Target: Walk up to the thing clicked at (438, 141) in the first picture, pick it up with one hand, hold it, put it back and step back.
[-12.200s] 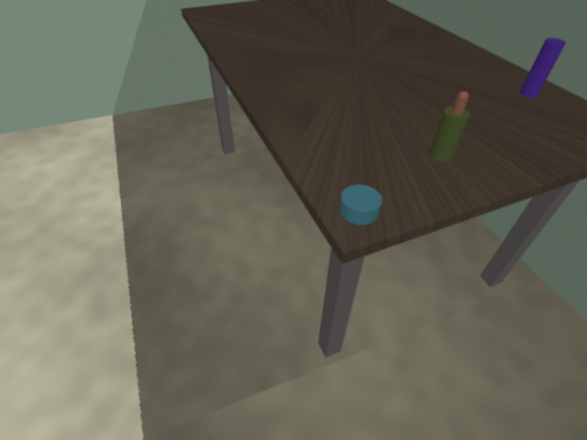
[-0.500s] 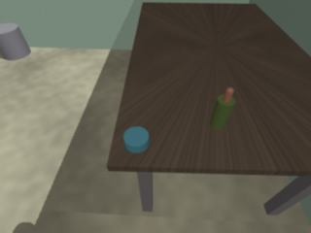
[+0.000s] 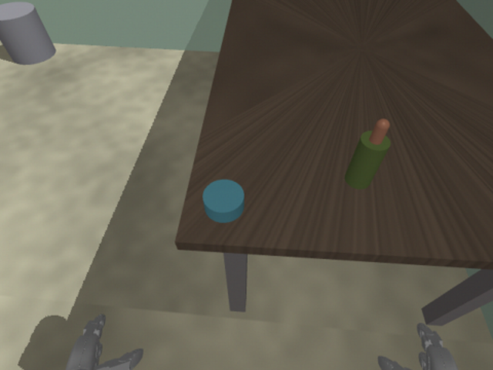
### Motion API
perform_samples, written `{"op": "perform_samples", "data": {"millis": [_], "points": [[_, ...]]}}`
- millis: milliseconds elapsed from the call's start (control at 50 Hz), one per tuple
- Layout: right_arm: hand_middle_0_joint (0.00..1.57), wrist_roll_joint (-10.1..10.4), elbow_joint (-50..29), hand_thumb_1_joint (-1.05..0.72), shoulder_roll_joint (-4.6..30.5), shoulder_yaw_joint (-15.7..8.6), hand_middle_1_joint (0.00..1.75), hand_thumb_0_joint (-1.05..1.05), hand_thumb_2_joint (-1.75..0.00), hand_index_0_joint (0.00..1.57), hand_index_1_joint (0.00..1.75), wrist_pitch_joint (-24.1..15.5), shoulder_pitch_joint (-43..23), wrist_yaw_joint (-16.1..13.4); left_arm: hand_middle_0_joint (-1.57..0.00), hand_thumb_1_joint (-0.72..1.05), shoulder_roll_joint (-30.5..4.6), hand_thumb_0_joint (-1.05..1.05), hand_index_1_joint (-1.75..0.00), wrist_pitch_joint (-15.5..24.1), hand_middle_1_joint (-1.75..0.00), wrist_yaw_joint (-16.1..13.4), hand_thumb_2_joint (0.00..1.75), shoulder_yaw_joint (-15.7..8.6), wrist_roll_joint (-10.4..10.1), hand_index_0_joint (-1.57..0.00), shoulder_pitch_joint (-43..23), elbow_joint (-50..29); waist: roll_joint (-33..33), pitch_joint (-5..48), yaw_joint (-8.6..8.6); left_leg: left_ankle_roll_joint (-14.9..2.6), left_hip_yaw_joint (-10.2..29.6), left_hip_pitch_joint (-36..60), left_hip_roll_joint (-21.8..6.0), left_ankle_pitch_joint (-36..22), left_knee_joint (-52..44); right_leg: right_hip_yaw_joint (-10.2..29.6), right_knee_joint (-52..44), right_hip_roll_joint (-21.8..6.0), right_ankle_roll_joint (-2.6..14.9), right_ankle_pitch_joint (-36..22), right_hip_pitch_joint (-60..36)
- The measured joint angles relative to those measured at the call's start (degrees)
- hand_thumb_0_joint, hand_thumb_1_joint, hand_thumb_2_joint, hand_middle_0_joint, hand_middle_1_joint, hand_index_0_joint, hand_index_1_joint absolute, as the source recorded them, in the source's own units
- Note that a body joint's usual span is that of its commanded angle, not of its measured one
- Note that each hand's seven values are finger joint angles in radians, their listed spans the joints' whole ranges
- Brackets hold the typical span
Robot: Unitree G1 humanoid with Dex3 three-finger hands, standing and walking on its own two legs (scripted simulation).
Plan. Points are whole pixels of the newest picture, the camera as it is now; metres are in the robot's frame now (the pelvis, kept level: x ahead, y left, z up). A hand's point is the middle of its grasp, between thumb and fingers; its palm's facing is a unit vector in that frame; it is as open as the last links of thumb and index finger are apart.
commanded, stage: rise first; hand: right
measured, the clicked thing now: (369, 153) +0.53 -0.22 +0.04
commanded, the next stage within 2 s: go down in 1.52 s
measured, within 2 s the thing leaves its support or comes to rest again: neither
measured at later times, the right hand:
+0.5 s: hand (431, 336) +0.21 -0.25 -0.01, palm faces +0.28 +0.89 -0.37, open 17.1 cm
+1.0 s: hand (461, 328) +0.20 -0.25 +0.07, palm faces +0.31 +0.86 -0.40, open 17.3 cm
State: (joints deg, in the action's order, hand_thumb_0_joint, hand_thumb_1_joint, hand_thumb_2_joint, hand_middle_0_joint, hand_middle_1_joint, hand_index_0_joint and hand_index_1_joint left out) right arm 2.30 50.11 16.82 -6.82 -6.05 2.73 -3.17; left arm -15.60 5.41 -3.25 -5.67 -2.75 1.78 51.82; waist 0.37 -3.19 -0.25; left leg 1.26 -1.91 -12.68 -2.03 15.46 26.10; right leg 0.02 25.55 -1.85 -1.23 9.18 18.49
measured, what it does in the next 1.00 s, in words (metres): stands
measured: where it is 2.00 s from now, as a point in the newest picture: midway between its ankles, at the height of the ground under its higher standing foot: outside the picture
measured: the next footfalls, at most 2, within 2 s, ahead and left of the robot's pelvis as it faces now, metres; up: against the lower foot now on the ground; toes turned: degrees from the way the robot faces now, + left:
none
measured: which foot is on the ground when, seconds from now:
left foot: down 0.00-1.00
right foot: down 0.00-1.00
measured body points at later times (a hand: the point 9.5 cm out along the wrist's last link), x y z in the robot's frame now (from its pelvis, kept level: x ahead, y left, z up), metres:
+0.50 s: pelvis +0.02 +0.01 +0.00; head +0.02 +0.02 +0.45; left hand +0.18 +0.26 -0.09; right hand +0.19 -0.30 +0.01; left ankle -0.02 +0.13 -0.74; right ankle +0.04 -0.13 -0.74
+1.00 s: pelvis +0.01 +0.01 +0.00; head +0.01 +0.03 +0.45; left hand +0.17 +0.27 -0.09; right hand +0.18 -0.29 +0.09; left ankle -0.02 +0.13 -0.74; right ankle +0.04 -0.13 -0.74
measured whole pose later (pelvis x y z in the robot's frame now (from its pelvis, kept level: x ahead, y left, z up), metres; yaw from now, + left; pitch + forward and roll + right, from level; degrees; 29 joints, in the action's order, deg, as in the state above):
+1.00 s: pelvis +0.01 +0.01 +0.00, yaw +0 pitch -4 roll +0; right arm 2.0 -2.4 17.1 -14.9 -12.3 25.8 -1.9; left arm -13.1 5.4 -3.0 -7.9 -0.8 13.5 36.3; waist 2.7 -2.6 -2.3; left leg 0.7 -1.9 -3.6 -1.7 15.6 22.8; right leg -0.2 21.6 -2.1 -1.9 9.0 9.0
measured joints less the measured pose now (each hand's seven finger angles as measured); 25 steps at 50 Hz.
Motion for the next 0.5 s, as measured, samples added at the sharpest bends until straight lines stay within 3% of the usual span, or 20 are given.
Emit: {"op": "perform_samples", "data": {"millis": [120, 280, 380, 500], "points": [[0.07, -0.4, -8.7, -0.15, 0.3, -1.7, 0.07, 0.01, -0.26, 0.07, 0.07, 0.7, 5.5, -0.6, -0.06, 0.12, 1.1, 0.01, -0.07, -1.3, -0.08, 0.0, 0.24, 0.0, 0.5, -0.07, 5.2, -4.9, 0.0, 3.1, 0.08, -0.18, 0.7, 1.3, 0.4, -0.1, -1.7, -0.8, -1.4, -0.5, -0.27, 0.3, -1.5], [0.06, -0.6, -19.6, 0.22, 0.0, -2.0, 0.06, 0.00, -0.11, 0.06, 0.05, 0.6, 11.1, -1.4, -0.07, -0.29, 2.2, 0.00, -0.06, -2.2, -0.06, -1.2, 0.09, 1.3, 0.7, -0.07, 9.5, -12.8, 0.8, 2.7, -0.50, -0.32, 0.9, 4.0, 0.5, 0.2, -2.5, -1.0, -2.3, -0.5, -0.45, 0.7, -4.4], [0.05, -0.7, -27.2, 0.36, -0.3, -2.9, 0.05, 0.00, -0.08, 0.06, 0.05, 0.0, 13.8, -1.3, -0.07, -0.42, 3.0, 0.00, -0.06, -1.3, -0.06, -1.2, 0.05, 2.4, 1.0, -0.08, 10.6, -16.1, 0.9, 2.7, -1.10, -0.45, 0.7, 5.8, 0.5, 0.4, -3.0, -0.9, -3.0, -0.5, -0.61, 0.7, -6.2], [0.05, -0.3, -34.8, 0.44, -0.3, -4.4, 0.05, 0.00, -0.05, 0.06, 0.05, -0.2, 17.1, -0.5, -0.07, -0.49, 3.1, 0.00, -0.06, -1.2, -0.06, -0.4, 0.02, 1.3, 1.1, -0.08, 11.5, -16.1, 1.5, 2.9, -1.48, -0.41, 0.3, 7.2, 0.3, 0.6, -3.3, -0.5, -3.3, -0.3, -0.63, 0.7, -7.5]]}}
